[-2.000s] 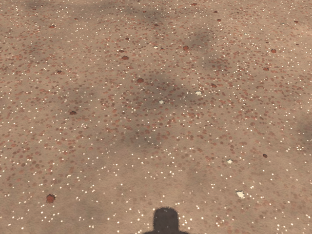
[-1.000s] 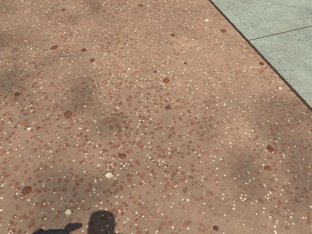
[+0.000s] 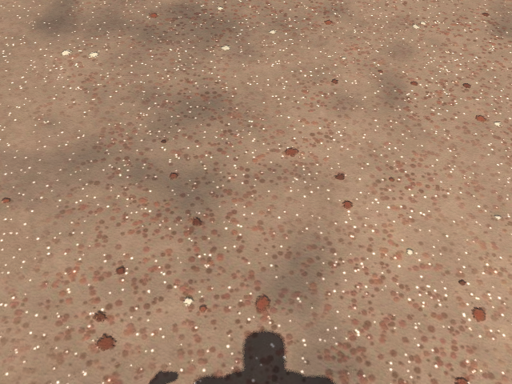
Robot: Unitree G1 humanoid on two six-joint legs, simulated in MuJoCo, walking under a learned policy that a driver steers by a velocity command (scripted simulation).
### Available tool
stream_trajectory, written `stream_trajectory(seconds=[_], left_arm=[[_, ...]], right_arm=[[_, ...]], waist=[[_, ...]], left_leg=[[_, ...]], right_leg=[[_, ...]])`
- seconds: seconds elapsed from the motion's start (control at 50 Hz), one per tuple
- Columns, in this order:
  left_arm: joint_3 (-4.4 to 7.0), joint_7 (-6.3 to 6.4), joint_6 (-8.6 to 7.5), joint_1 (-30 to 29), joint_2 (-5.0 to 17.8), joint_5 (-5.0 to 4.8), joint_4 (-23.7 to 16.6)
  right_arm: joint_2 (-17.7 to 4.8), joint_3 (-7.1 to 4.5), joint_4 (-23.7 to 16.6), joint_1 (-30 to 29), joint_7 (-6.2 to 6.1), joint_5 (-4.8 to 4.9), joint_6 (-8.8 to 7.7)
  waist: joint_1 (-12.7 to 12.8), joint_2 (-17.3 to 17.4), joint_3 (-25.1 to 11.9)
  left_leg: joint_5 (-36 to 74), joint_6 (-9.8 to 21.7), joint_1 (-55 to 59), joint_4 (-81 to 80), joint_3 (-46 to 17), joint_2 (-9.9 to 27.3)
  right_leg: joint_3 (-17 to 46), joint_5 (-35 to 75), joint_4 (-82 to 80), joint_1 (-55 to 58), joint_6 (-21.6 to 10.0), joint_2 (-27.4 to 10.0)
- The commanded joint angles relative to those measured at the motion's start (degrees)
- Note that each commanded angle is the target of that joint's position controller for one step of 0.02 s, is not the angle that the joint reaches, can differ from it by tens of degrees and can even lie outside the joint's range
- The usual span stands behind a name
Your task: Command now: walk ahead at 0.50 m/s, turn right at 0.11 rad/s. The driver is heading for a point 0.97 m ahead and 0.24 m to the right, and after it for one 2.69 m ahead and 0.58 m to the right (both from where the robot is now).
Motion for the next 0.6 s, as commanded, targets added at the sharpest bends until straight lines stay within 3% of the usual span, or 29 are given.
stream_trajectory(seconds=[0.02, 0.1, 0.14, 0.18, 0.2, 0.22, 0.24, 0.26, 0.28, 0.3, 0.32, 0.34, 0.4, 0.44, 0.5, 0.56, 0.6], left_arm=[[0.26, -0.89, -0.83, -5.61, 3.1, -0.79, -4.43], [0.24, -2.41, -0.92, -8.32, 3.42, -0.97, -6.38], [0.43, -3.06, -0.94, -6.97, 3.83, -0.7, -6.83], [1.78, -2.9, -0.57, 0.03, 6.22, -0.27, -5.65], [3.24, -2.46, -0.39, 7.92, 8.7, -0.17, -3.76], [4.53, -1.72, -0.01, 16.56, 13.2, -0.24, -2.77], [4.95, -1.99, -0.34, 17.38, 16.28, -0.88, -2.63], [3.59, -1.82, -0.25, 18.95, 10.48, -1.32, -2.83], [3.16, -1.38, -0.15, 16.13, 9.12, -0.82, -3.41], [3.06, -1.12, 0.0, 12.93, 9.01, -0.47, -4.27], [2.72, -0.96, 0.16, 10.12, 8.05, -0.24, -5.02], [2.29, -0.71, 0.19, 8.58, 7.2, 0.39, -5.84], [2.38, -0.01, 0.24, 7.53, 7.44, -0.1, -6.21], [2.86, 0.71, 0.39, 8.49, 8.99, -0.33, -5.72], [3.06, 1.45, 1.07, 10.43, 9.41, -0.79, -4.71], [3.18, 1.73, 1.79, 13.53, 9.51, -1.15, -3.44], [3.13, 1.88, 2.26, 14.37, 8.95, -1.31, -3.06]], right_arm=[[-10.08, -2.66, -1.47, 0.9, -0.3, 0.02, -1.15], [-10.39, -3.04, 1.06, 2.37, -0.43, 0.25, -0.41], [-11.03, -3.34, 1.37, 1.48, -0.86, 0.51, 0.23], [-12.21, -3.64, 0.86, -0.2, -1.47, 0.46, 0.99], [-11.72, -3.31, 0.39, -0.93, -1.93, 0.43, 1.48], [-9.64, -2.27, -0.98, 0.51, -2.49, -0.77, 1.24], [-2.88, -0.14, -2.45, 7.44, -1.29, -1.58, -0.29], [-7.73, -0.74, -2.03, 2.57, -0.28, 0.0, -2.12], [-9.68, -1.2, -4.16, -3.2, 0.37, 1.86, -3.34], [-9.13, -0.9, -4.93, -6.17, 0.23, 1.38, -4.06], [-9.24, -1.24, -5.25, -7.54, -0.06, 0.04, -4.24], [-9.21, -1.5, -5.44, -6.73, -0.15, -0.44, -3.84], [-7.53, -1.28, -5.22, -4.64, -0.48, -0.86, -2.25], [-6.21, -0.76, -6.16, -7.91, -0.75, -1.05, -1.76], [-4.56, -0.14, -7.28, -14.23, -0.5, -0.8, -2.12], [-5.11, -0.32, -8.38, -18.85, 0.12, 0.14, -2.76], [-6.42, -0.89, -8.7, -19.58, 0.49, 0.42, -3.2]], waist=[[-1.9, 6.19, 1.15], [-2.57, 5.37, 3.25], [-1.22, 6.06, 2.09], [2.76, 7.54, -3.6], [7.02, 6.17, -8.22], [9.72, -0.53, -14.95], [4.36, -14.54, -20.61], [8.67, -8.15, -21.85], [9.21, -5.11, -13.95], [7.82, 1.21, -9.58], [5.94, 3.57, -6.08], [3.98, 2.1, -5.43], [1.94, 0.23, -3.68], [2.7, 0.27, -2.17], [5.24, -0.98, -1.65], [7.15, -1.74, -1.77], [6.92, -2.28, -1.97]], left_leg=[[11.03, 7.41, -1.4, -7.12, -3.97, 15.84], [15.86, 6.38, 8.12, -4.56, -2.01, 19.36], [26.24, 4.99, 11.13, -0.73, -0.34, 19.99], [47.26, 3.07, 11.54, 9.67, 2.37, 18.45], [51.21, 1.17, 7.88, 21.16, 5.18, 15.81], [34.22, -1.31, -5.24, 39.2, 6.95, 13.23], [-17.2, -5.19, -30.21, 57.94, 2.53, 0.37], [-19.78, -4.33, -37.04, 62.71, -5.86, 2.49], [-14.77, -3.46, -40.68, 61.83, -5.53, 5.14], [-10.69, -3.13, -39.55, 57.89, -4.68, 7.47], [-8.38, -3.64, -37.17, 53.03, -4.23, 8.92], [-7.01, -4.11, -33.51, 50.71, -4.51, 9.87], [-5.95, -6.81, -31.11, 43.51, -2.85, 10.34], [0.05, -8.52, -30.91, 36.31, -1.71, 9.61], [12.6, -9.3, -26.05, 23.09, -1.2, 7.11], [16.87, -9.04, -22.77, 16.35, -1.65, 4.98], [14.42, -8.08, -22.38, 13.0, -3.18, 4.67]], right_leg=[[-1.06, 6.83, -6.19, 3.33, -1.12, 1.1], [-0.5, 0.28, -10.24, -1.31, -3.98, 2.7], [-1.9, -5.03, -11.12, 0.63, -5.74, 4.19], [-5.85, -9.26, -10.97, 11.68, -7.94, 8.4], [-6.6, -7.05, -12.81, 23.23, -9.71, 10.62], [7.5, -3.77, -12.37, 40.44, -13.73, 1.35], [38.72, -15.67, -18.56, 59.62, -24.65, -10.85], [43.14, -23.93, -24.1, 62.36, -23.11, -10.65], [35.53, -22.17, -25.3, 56.42, -20.84, -9.32], [30.23, -17.14, -25.8, 48.72, -19.53, -7.4], [26.32, -10.54, -26.76, 41.64, -19.13, -5.75], [23.9, -5.71, -27.97, 37.18, -19.13, -4.21], [18.97, 1.14, -30.01, 30.19, -19.74, -2.24], [15.75, 2.67, -30.66, 26.8, -18.9, -0.47], [12.52, -0.6, -29.46, 23.86, -15.62, 3.06], [15.44, -4.51, -27.36, 25.41, -14.39, 2.36], [19.12, -6.64, -24.26, 29.6, -13.71, 1.08]])
Next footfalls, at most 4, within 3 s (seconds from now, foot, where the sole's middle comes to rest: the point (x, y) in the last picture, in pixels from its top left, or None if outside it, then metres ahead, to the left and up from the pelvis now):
0.20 right None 0.30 -0.15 -0.78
0.70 left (257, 332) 0.62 -0.03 -0.78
1.18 right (375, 291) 0.73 -0.38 -0.78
1.70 left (310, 197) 1.08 -0.23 -0.78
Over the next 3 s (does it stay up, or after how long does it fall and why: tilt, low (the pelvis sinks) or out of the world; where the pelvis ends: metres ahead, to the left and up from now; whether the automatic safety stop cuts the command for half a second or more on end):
stays up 1.61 -0.35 0.00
